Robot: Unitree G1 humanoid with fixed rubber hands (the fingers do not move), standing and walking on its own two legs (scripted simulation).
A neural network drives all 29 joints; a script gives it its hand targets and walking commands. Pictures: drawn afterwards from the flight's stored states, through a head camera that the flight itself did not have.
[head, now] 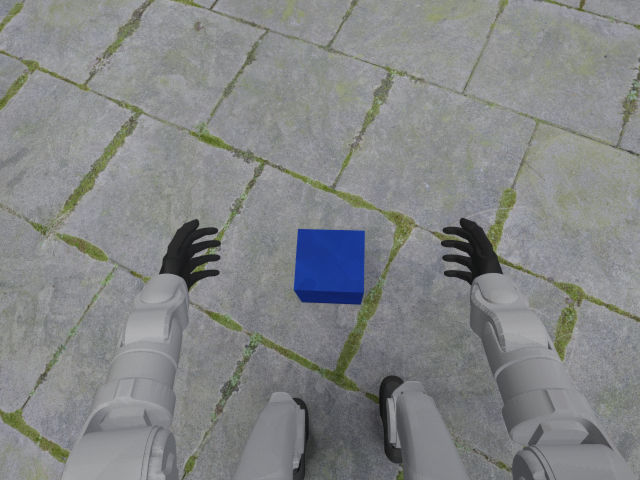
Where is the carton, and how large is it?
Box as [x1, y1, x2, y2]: [294, 229, 364, 304]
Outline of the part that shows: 298,229 294,290 301,301 360,304 363,293 364,231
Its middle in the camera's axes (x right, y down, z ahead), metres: +0.03 +0.07 +1.03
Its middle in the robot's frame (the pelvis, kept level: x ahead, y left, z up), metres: +0.50 +0.04 -0.60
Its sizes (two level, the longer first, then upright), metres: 0.169 0.157 0.190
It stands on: the floor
